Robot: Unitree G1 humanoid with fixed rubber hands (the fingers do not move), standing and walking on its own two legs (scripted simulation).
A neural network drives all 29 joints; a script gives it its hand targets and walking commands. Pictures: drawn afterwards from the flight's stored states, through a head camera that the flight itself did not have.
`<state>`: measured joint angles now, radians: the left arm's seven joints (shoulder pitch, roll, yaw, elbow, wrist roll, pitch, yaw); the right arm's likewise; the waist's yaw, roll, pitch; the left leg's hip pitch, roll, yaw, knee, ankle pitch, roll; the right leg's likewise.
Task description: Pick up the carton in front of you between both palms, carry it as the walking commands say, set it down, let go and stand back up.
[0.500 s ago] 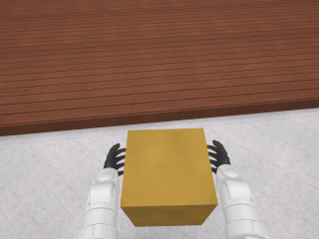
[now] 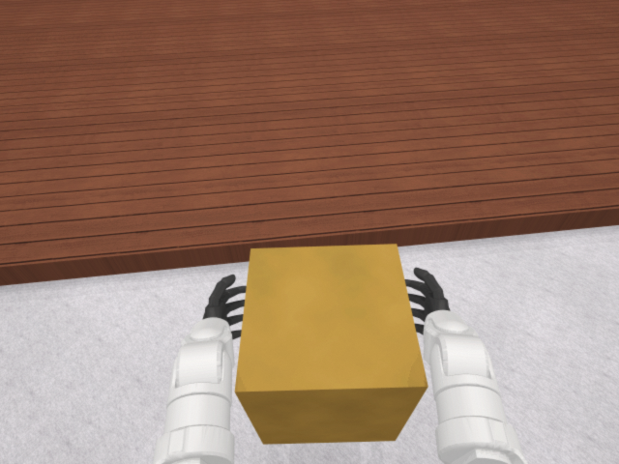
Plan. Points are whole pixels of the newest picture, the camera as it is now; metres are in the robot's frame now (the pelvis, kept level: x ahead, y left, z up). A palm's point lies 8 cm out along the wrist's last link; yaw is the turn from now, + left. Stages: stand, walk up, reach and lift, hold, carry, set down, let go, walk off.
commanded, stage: reach and lift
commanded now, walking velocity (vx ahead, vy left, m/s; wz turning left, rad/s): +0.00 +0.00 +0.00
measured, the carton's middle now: (326, 349) +0.30 +0.00 -0.05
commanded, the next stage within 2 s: hold in 0.66 s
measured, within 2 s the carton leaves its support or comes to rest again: neither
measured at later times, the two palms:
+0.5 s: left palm (217, 319) +0.31 +0.15 +0.03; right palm (436, 311) +0.31 -0.15 +0.04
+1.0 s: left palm (213, 323) +0.29 +0.15 +0.05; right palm (443, 316) +0.29 -0.15 +0.05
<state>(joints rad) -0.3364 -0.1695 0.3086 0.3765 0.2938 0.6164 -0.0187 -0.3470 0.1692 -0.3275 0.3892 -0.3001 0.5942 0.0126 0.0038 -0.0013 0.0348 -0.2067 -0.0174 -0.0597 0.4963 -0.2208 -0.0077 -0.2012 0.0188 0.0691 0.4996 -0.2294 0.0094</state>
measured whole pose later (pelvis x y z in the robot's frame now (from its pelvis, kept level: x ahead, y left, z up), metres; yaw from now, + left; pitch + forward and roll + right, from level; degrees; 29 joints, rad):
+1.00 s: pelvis +0.01 +0.00 +0.01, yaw +0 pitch -8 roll +0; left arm -0.24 -0.15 0.20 0.20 0.26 0.78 -0.01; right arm -0.25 0.15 -0.22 0.21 -0.26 0.76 0.00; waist 0.00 0.00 0.04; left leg -0.06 -0.01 -0.06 0.38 -0.19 -0.01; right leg -0.06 0.01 0.07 0.39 -0.20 0.01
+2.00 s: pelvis +0.19 +0.00 -0.01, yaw -1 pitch +7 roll -1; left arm -0.11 -0.13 0.11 -0.36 0.08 1.21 0.09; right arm -0.13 0.13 -0.08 -0.33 -0.09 1.18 -0.11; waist -0.02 0.04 -0.13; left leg -0.09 0.05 0.08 0.43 -0.45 -0.01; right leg -0.52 -0.01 -0.15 0.78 -0.46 0.00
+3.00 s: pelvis +0.76 +0.01 -0.02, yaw +0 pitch +4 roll -1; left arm -0.86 0.01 0.23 0.08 0.06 1.33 0.12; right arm -0.86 -0.05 -0.25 0.07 -0.04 1.33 -0.13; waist 0.02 0.04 0.05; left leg -0.30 0.02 0.09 0.75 -0.55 0.01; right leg -0.49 0.01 -0.15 0.58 -0.18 -0.09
